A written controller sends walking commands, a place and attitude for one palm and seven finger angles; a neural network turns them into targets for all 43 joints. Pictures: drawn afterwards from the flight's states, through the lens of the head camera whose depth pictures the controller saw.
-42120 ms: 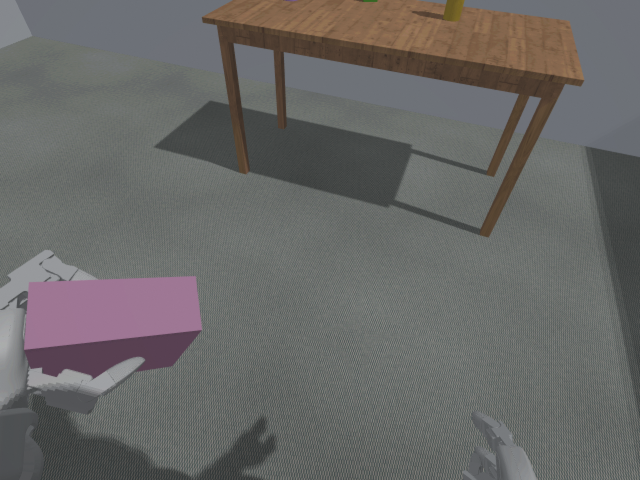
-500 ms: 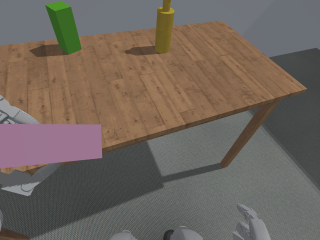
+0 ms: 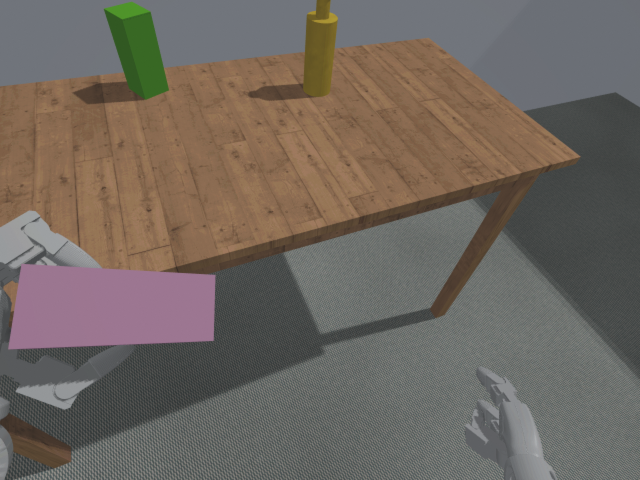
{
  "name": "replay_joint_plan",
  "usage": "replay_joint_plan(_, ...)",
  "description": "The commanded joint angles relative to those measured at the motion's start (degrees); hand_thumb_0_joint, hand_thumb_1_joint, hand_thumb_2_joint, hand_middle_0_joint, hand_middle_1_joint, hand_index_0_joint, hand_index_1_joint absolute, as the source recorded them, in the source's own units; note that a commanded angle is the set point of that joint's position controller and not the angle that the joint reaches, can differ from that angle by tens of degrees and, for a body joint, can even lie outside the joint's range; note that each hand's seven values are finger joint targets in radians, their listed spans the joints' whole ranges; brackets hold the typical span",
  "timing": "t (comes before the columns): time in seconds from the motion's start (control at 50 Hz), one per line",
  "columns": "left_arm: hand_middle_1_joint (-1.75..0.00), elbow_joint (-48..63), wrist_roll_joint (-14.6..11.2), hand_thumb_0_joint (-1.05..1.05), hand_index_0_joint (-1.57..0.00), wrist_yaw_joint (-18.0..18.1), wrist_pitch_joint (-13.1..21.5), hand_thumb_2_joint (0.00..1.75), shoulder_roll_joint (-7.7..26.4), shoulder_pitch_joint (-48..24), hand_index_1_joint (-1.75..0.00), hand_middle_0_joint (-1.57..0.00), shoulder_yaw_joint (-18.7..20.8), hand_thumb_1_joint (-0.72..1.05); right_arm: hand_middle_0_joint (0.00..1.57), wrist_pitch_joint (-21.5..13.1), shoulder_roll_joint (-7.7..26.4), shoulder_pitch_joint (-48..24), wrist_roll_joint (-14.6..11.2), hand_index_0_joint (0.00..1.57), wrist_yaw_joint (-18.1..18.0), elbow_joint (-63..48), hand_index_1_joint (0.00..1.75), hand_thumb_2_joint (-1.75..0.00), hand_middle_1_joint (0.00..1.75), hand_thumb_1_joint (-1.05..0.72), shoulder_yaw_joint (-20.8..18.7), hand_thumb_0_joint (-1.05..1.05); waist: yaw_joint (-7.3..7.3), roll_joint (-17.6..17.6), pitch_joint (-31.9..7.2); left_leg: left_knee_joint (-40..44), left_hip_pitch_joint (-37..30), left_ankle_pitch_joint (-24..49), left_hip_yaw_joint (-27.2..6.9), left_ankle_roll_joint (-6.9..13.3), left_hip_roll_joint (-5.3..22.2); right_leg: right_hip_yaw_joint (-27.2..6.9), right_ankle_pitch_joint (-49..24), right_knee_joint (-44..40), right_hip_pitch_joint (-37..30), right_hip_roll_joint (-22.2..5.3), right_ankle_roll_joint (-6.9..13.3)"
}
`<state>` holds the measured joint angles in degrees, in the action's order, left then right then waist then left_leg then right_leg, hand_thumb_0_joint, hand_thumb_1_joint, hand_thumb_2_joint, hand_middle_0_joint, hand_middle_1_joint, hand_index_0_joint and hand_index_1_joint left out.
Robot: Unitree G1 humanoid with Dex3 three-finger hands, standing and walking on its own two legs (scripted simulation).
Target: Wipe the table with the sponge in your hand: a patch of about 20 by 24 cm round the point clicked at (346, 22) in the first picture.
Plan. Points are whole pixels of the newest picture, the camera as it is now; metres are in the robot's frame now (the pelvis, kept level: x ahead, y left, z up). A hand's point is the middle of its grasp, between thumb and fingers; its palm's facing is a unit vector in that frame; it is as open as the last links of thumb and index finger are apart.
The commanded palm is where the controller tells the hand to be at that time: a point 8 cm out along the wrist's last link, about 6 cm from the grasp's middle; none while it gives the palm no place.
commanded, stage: step back with the hand held close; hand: left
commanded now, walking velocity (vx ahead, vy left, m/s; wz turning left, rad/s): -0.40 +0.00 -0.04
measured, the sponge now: (140, 313) +0.24 +0.17 +0.16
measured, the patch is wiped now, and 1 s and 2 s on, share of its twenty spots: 0.95 0.95 0.95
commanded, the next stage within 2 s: stop stepping back and stand still in 0.02 s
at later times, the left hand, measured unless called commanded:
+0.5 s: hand out of the picture +0.06 +0.23 +0.19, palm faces +0.38 -0.85 -0.37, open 9.6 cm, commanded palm +0.00 +0.26 +0.21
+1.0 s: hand out of the picture -0.06 +0.23 +0.20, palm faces +0.42 -0.82 -0.38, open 9.6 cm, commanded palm -0.12 +0.26 +0.21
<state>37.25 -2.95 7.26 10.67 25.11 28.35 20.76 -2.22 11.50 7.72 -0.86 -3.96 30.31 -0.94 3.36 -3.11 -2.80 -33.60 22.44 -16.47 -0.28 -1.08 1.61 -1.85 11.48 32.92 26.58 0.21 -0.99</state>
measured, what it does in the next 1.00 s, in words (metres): walks backwards: right foot, then left foot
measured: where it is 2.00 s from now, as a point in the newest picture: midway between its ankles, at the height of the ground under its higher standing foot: outside the picture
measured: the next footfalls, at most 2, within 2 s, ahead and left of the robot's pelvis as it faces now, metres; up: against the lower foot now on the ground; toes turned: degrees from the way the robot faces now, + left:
right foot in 0.20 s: +0.01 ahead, -0.12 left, +0.00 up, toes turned -2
left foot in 0.40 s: -0.07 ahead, +0.12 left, +0.00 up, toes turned -1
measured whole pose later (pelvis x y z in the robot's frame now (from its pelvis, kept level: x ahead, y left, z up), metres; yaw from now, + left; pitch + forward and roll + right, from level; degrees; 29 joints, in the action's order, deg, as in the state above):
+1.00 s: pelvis -0.28 -0.02 +0.00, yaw +1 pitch -2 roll -1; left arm 26.7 -2.8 7.9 6.5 23.6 24.1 21.4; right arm -7.5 10.3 15.0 -0.9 -2.6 34.3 2.0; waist 2.6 0.6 -4.3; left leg -38.1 21.6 -22.6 3.4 1.3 4.6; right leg 4.9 26.8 38.2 18.4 -0.1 2.8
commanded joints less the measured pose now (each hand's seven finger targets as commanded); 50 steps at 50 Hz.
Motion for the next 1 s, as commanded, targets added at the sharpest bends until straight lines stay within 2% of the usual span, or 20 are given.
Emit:
replay_joint_plan(0.0, -1.6, 14.1, -1.4, 0.0, -1.2, 2.1, 2.7, 1.3, 7.3, -0.9, -1.6, -1.2, 8.6, 0.1, 0.2, -4.3, 7.2, -1.0, 0.6, 0.2, -0.3, -7.4, 0.3, -0.9, 0.3, -0.9, -3.2, 0.0, -2.43, 18.3, -14.8, 9.1, -17.4, 48.8, -11.9, 6.9, 16.5, 0.0, 12.6, 15.4, 4.2, 0.6, -0.7)
replay_joint_plan(0.1, -1.6, 12.2, -0.3, 0.0, -1.2, 2.6, 1.2, 1.3, 3.3, -5.4, -1.6, -1.2, 4.4, 0.1, 0.2, -7.7, 7.8, 0.0, 0.5, 0.2, 1.0, -4.0, 0.3, -0.9, 0.3, -0.9, -2.8, 0.0, -3.39, 17.0, -8.6, 8.6, -13.3, 39.4, -7.2, 6.1, 15.5, -0.7, 11.7, 8.2, -0.6, 0.0, -0.5)
replay_joint_plan(0.16, -1.6, 10.8, 0.9, 0.0, -1.2, 2.3, 0.3, 1.3, 5.3, -5.9, -1.6, -1.2, 5.5, 0.1, 0.2, -7.8, 9.0, -0.9, -0.2, 0.2, 1.1, -6.2, 0.3, -0.9, 0.3, -0.9, -2.3, 0.0, -3.6, 13.5, -5.6, 6.2, 0.7, -2.7, -4.4, 3.4, 9.8, 1.7, 1.8, -7.3, -13.9, -0.1, 0.0)
replay_joint_plan(0.18, -1.6, 9.9, 1.1, 0.0, -1.2, 2.1, 0.6, 1.3, 5.9, -6.8, -1.6, -1.2, 5.2, 0.1, 0.2, -7.3, 8.3, -1.1, -0.3, 0.2, 1.1, -6.6, 0.3, -0.9, 0.3, -0.9, -1.8, 0.0, -2.92, 4.1, -3.1, -2.9, 4.7, -14.5, -0.5, 1.9, 5.3, -3.4, 1.8, -13.9, -12.3, -5.5, 2.5)
replay_joint_plan(0.22, -1.6, 10.2, 0.1, 0.0, -1.2, 2.4, -0.2, 1.3, 8.3, -10.0, -1.6, -1.2, 6.8, 0.1, 0.2, -6.7, 7.4, -0.2, -0.5, 0.2, 0.9, -5.6, 0.3, -0.9, 0.3, -0.9, -2.0, 0.0, -2.29, -10.8, -5.4, -24.7, -2.2, -10.9, 0.7, 0.2, 0.0, -19.5, 22.0, -22.6, 2.9, -19.0, 9.4)
replay_joint_plan(0.34, -1.6, 4.9, -0.1, 0.0, -1.2, 2.9, -0.9, 1.3, 7.7, -8.9, -1.6, -1.2, 6.5, 0.1, 0.2, -4.6, 7.7, -1.5, 0.8, 0.2, -0.2, -3.1, 0.3, -0.9, 0.3, -0.9, 0.3, 0.0, -0.53, 2.0, -1.7, 0.8, -8.1, -13.6, 1.4, 3.7, 1.3, -4.6, 27.2, -11.1, 6.5, -9.6, 4.2)
replay_joint_plan(0.4, -1.6, 6.6, 0.7, 0.0, -1.2, 2.8, -0.5, 1.3, 8.9, -11.6, -1.6, -1.2, 8.0, 0.1, 0.2, -6.0, 9.4, -1.7, 0.0, 0.2, -0.2, -4.6, 0.3, -0.9, 0.3, -0.9, -0.7, 0.0, -1.56, 22.8, -1.0, 25.1, 7.1, -36.7, -20.4, 11.2, 14.8, 6.0, 15.6, 27.7, -0.8, 3.3, -0.4)
replay_joint_plan(0.44, -1.6, 3.2, 1.2, 0.0, -1.2, 1.9, -0.4, 1.3, 7.4, -10.4, -1.6, -1.2, 7.1, 0.1, 0.2, -6.7, 7.8, -1.6, 0.2, 0.2, 1.7, -3.1, 0.3, -0.9, 0.3, -0.9, -0.6, 0.0, -2.52, 17.4, 3.3, 25.0, 12.8, -31.7, -18.8, 11.6, 14.6, 2.7, 13.3, 33.6, -0.4, 0.2, 0.5)
replay_joint_plan(0.52, -1.6, -0.1, 0.5, 0.0, -1.2, 1.3, -0.2, 1.3, 4.4, -6.7, -1.6, -1.2, 4.5, 0.1, 0.2, -6.2, 8.6, -3.1, 0.7, 0.2, 1.2, -2.9, 0.3, -0.9, 0.3, -0.9, -0.3, 0.0, -4.86, 10.8, 2.4, 6.1, 18.7, -25.6, -5.2, 4.7, 6.7, 6.2, 15.3, -3.6, -23.0, 1.6, 3.4)
replay_joint_plan(0.54, -1.6, 1.2, 1.1, 0.0, -1.2, 0.7, 0.1, 1.3, 5.8, -8.4, -1.6, -1.2, 5.2, 0.1, 0.2, -5.9, 8.1, -2.2, 0.6, 0.2, 1.2, -3.3, 0.3, -0.9, 0.3, -0.9, -1.0, 0.0, -4.7, -3.7, 2.4, -15.6, 20.3, -19.1, 2.9, 3.3, 0.2, -3.6, 13.8, -14.5, -22.8, -5.1, 6.6)
replay_joint_plan(0.56, -1.6, 2.3, 1.2, 0.0, -1.2, 0.3, 0.2, 1.3, 7.9, -10.5, -1.6, -1.2, 6.0, 0.1, 0.2, -5.9, 8.5, -1.5, 0.0, 0.2, 1.5, -3.7, 0.3, -0.9, 0.3, -0.9, -1.8, 0.0, -3.0, -17.5, 0.9, -35.6, 20.6, -12.5, 2.1, 2.0, -2.3, -27.5, 20.9, -25.6, -15.8, -19.5, 11.3)
replay_joint_plan(0.58, -1.6, 6.9, -0.4, 0.0, -1.2, -1.1, 1.3, 1.3, 9.5, -17.8, -1.6, -1.2, 6.9, 0.1, 0.2, -6.6, 8.5, -2.7, 0.2, 0.2, 1.5, -3.0, 0.3, -0.9, 0.3, -0.9, -0.9, 0.0, -0.94, -8.9, 0.7, -42.5, 15.0, -2.9, -0.3, 1.0, 0.4, -21.6, 13.0, -23.3, -6.2, -18.1, 10.9)
replay_joint_plan(0.6, -1.6, 1.3, 0.1, 0.0, -1.2, -1.0, 0.7, 1.3, 8.1, -15.3, -1.6, -1.2, 6.4, 0.1, 0.2, -6.7, 5.8, -1.3, -0.3, 0.2, 1.7, -0.9, 0.3, -0.9, 0.3, -0.9, -0.6, 0.0, -0.21, -7.8, -1.8, -39.9, 11.9, -4.9, -0.4, 1.3, 1.6, -21.1, 33.4, -24.0, -1.6, -18.0, 10.0)
replay_joint_plan(0.64, -1.6, 3.3, 0.0, 0.0, -1.2, -0.7, 0.5, 1.3, 7.7, -14.2, -1.6, -1.2, 5.2, 0.1, 0.2, -6.2, 7.3, -0.9, -0.3, 0.2, 1.2, -1.1, 0.3, -0.9, 0.3, -0.9, -1.4, 0.0, -0.47, -2.0, 3.4, -32.1, 3.8, -3.9, 0.3, 2.3, 4.0, -17.7, 34.6, -24.6, 10.7, -17.5, 10.4)
replay_joint_plan(0.74, -1.6, 6.7, 0.1, 0.0, -1.2, 2.1, 0.7, 1.3, 7.5, -14.2, -1.6, -1.2, 5.1, 0.1, 0.2, -8.9, 6.2, -0.4, 0.4, 0.2, -1.3, -2.3, 0.3, -0.9, 0.3, -0.9, 0.8, 0.0, -1.05, 3.0, -4.6, 4.0, -14.0, -11.1, 8.3, 4.6, 0.2, -5.0, 29.6, -9.7, 3.2, -9.9, 6.8)
replay_joint_plan(0.78, -1.6, 9.9, 0.2, 0.0, -1.2, 2.6, 0.8, 1.3, 6.7, -16.9, -1.6, -1.2, 4.7, 0.1, 0.2, -9.6, 9.0, -1.1, 0.2, 0.2, -1.2, -3.3, 0.3, -0.9, 0.3, -0.9, 0.2, 0.0, -1.59, 27.1, -2.1, 22.9, -14.1, -29.8, -16.7, 11.1, 15.7, 8.2, 20.2, 23.8, 9.6, 2.3, 0.8)
replay_joint_plan(0.84, -1.6, 1.0, 0.6, 0.0, -1.2, 1.9, 0.0, 1.3, 6.8, -12.4, -1.6, -1.2, 6.6, 0.1, 0.2, -10.0, 7.4, -0.2, -0.7, 0.2, 0.9, -2.1, 0.3, -0.9, 0.3, -0.9, -0.7, 0.0, -2.37, 15.4, 2.3, 25.1, 2.1, -31.0, -18.0, 12.3, 18.3, 1.3, 14.1, 35.7, 7.3, -3.4, 1.4)
replay_joint_plan(0.94, -1.6, -0.1, -0.1, 0.0, -1.2, 1.2, -1.3, 1.3, 4.0, -7.1, -1.6, -1.2, 4.4, 0.1, 0.2, -7.3, 8.1, -4.1, 0.4, 0.2, 0.8, -4.0, 0.3, -0.9, 0.3, -0.9, -0.5, 0.0, -5.21, 9.2, 2.6, 5.3, 15.9, -26.6, -0.3, 4.7, 8.1, 9.5, 15.3, -2.8, -23.5, 2.2, 3.7)
replay_joint_plan(0.96, -1.6, 0.4, 0.6, 0.0, -1.2, 0.8, -1.5, 1.3, 4.2, -7.3, -1.6, -1.2, 4.1, 0.1, 0.2, -6.8, 7.6, -3.1, 0.2, 0.2, 1.1, -4.2, 0.3, -0.9, 0.3, -0.9, -0.9, 0.0, -4.53, -2.0, 3.0, -14.0, 17.3, -20.4, 6.6, 3.3, 1.7, 0.2, 15.8, -10.8, -21.9, -3.2, 7.0)
replay_joint_plan(0.98, -1.6, 4.9, 0.1, 0.0, -1.2, 0.1, -0.9, 1.3, 6.8, -12.2, -1.6, -1.2, 4.6, 0.1, 0.2, -6.7, 7.3, -3.7, -0.6, 0.2, 1.5, -5.2, 0.3, -0.9, 0.3, -0.9, -1.5, 0.0, -3.71, -14.7, 1.1, -33.8, 19.0, -13.1, 6.1, 2.2, -1.1, -24.3, 20.1, -21.9, -17.2, -16.7, 12.8)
